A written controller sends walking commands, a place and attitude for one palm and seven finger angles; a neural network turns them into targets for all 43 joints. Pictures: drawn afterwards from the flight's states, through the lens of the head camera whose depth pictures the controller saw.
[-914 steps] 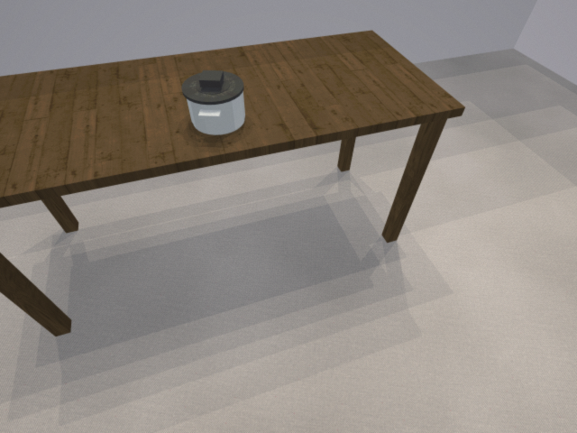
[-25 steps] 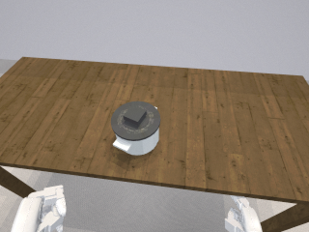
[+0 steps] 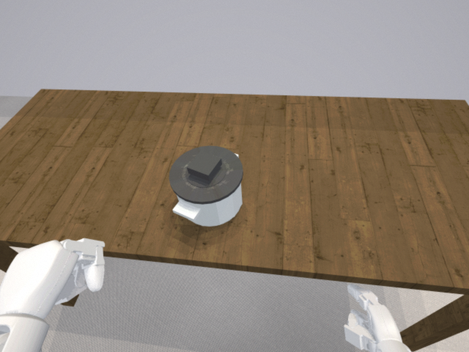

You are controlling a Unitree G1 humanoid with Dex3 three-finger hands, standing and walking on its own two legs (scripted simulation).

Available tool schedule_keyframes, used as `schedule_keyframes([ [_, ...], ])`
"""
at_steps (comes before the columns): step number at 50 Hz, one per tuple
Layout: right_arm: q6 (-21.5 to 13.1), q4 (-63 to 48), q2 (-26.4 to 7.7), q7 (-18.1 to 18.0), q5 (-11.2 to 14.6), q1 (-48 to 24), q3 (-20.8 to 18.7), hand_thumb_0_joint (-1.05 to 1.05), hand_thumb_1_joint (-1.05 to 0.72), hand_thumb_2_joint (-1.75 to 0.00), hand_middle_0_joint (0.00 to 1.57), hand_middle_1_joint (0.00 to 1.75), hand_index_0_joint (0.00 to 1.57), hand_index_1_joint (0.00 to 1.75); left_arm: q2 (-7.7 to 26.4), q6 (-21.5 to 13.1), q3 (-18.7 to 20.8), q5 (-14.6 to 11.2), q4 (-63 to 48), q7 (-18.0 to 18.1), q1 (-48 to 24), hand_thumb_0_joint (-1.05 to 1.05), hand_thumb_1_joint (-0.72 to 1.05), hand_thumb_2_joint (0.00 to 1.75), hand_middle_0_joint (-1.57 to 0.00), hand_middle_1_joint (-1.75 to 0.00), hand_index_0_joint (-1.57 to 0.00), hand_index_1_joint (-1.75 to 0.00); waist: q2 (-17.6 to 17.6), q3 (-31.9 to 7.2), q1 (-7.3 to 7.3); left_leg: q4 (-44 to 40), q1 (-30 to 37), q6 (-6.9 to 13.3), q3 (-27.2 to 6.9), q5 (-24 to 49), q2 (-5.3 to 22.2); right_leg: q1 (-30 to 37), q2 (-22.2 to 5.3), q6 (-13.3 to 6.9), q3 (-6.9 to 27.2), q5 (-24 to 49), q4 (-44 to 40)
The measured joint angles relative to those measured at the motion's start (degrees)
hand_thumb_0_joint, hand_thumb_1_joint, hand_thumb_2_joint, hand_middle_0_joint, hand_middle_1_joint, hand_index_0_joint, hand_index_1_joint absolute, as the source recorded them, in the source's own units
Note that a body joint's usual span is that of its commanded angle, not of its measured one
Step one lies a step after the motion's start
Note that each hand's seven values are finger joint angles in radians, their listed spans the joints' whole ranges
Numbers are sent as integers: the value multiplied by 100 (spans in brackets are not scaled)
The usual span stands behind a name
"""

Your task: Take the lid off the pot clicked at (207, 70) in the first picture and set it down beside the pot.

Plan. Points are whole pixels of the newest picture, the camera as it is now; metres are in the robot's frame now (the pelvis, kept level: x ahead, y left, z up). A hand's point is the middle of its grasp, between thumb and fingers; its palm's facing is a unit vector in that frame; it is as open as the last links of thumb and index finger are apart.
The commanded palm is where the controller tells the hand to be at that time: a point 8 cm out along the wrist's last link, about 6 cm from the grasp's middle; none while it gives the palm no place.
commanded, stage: reach forward and open the fingers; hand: left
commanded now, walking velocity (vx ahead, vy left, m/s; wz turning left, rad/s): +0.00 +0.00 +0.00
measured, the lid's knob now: (204, 165) +0.46 +0.14 +0.04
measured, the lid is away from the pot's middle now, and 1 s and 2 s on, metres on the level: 0.00 0.00 0.00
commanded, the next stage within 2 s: move the open hand above the knob in 0.92 s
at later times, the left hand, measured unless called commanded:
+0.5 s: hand (69, 266) +0.20 +0.27 +0.10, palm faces -0.25 -0.09 -0.96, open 6.3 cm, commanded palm +0.19 +0.26 +0.16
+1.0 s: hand (77, 224) +0.25 +0.28 +0.11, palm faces -0.19 -0.07 -0.98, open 10.2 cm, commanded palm +0.24 +0.27 +0.17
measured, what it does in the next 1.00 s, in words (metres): stands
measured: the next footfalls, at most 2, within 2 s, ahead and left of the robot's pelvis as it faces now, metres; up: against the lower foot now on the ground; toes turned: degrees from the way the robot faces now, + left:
none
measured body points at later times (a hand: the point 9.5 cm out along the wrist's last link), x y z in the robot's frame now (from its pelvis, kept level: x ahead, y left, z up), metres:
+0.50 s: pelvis -0.02 +0.00 +0.01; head +0.01 -0.03 +0.45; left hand +0.20 +0.27 +0.15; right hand +0.19 -0.22 -0.09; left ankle +0.00 +0.10 -0.73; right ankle -0.02 -0.13 -0.73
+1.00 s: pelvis -0.03 +0.02 +0.01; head +0.00 +0.00 +0.46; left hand +0.26 +0.28 +0.17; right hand +0.19 -0.18 -0.09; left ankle +0.00 +0.10 -0.73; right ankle -0.02 -0.12 -0.73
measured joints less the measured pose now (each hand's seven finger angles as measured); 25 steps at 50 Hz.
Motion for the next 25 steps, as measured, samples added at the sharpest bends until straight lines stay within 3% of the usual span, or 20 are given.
schedule_keyframes([
  [4,406,-74,-135,-5,100,-98,-20,1,-90,-90,20,30,21,30,573,205,-57,825,319,-405,-188,1,76,90,-119,-138,-120,-137,129,12,2,109,-130,-17,-14,-13,31,-128,31,-26,-11,-22,117],
  [7,451,-50,-230,-69,177,-88,-25,1,-90,-90,20,29,21,30,786,247,-143,1030,575,-817,-512,1,67,94,-117,-127,-118,-127,222,12,-27,89,-131,-21,-104,31,15,-81,21,-28,-101,-1,69],
  [12,348,-21,-277,-197,244,-96,5,1,-90,-90,20,29,20,30,972,-10,-154,862,814,-1586,-860,1,53,101,-113,-108,-113,-107,256,57,-123,-38,-18,-21,-177,126,-13,55,0,-20,-174,63,-50],
  [15,259,-50,-274,-264,246,-84,14,1,-90,-90,20,29,20,30,1099,-306,-140,787,933,-1846,-1142,0,44,105,-110,-96,-110,-96,218,166,-143,-115,78,-23,-199,187,-16,165,1,-24,-197,123,-139],
  [20,178,-54,-234,-240,222,-82,1,1,-90,-90,20,29,20,30,1100,-712,13,763,1035,-1858,-1542,0,30,109,-104,-78,-104,-78,158,288,-143,-239,176,-17,-194,287,-15,279,5,-20,-192,251,-306],
  [25,238,-7,-202,-95,243,-101,-21,1,-90,-90,20,29,20,30,939,-607,-78,885,1331,-1823,-1932,0,17,112,-97,-60,-98,-60,112,365,-112,-347,200,19,-151,385,-39,293,-20,14,-151,363,-415],
])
